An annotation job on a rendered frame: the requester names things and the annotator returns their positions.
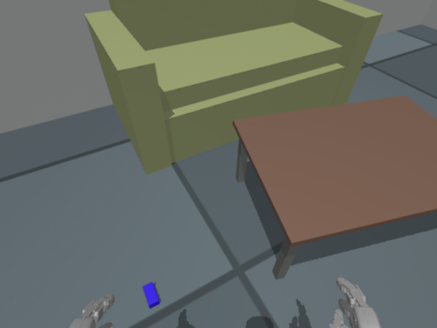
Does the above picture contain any sofa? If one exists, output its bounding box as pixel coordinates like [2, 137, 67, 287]
[84, 0, 383, 175]

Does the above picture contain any coffee table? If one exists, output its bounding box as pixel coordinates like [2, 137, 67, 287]
[233, 96, 437, 279]

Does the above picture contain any right robot hand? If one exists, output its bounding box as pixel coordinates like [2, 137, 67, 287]
[329, 276, 382, 328]

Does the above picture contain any small box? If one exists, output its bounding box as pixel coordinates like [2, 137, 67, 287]
[143, 282, 160, 309]

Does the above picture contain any left robot hand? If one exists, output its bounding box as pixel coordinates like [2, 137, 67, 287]
[70, 294, 115, 328]

